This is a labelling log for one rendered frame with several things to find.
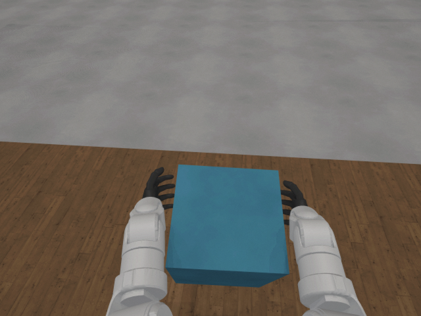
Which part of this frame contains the robot left upper arm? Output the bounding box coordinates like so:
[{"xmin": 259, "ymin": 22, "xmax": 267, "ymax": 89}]
[{"xmin": 109, "ymin": 300, "xmax": 173, "ymax": 316}]

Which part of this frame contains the robot left forearm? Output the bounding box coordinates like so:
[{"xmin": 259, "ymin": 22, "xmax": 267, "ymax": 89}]
[{"xmin": 106, "ymin": 197, "xmax": 167, "ymax": 316}]

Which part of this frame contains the robot right hand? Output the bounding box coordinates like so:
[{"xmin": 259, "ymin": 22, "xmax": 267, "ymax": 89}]
[{"xmin": 280, "ymin": 180, "xmax": 308, "ymax": 225}]

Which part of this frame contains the carton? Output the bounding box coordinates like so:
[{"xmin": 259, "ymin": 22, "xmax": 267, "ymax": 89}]
[{"xmin": 165, "ymin": 165, "xmax": 289, "ymax": 288}]

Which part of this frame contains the robot left hand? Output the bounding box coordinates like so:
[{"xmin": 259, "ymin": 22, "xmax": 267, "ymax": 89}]
[{"xmin": 142, "ymin": 167, "xmax": 175, "ymax": 210}]

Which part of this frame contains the robot right forearm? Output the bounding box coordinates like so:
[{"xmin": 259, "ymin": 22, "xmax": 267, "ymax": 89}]
[{"xmin": 289, "ymin": 205, "xmax": 366, "ymax": 316}]

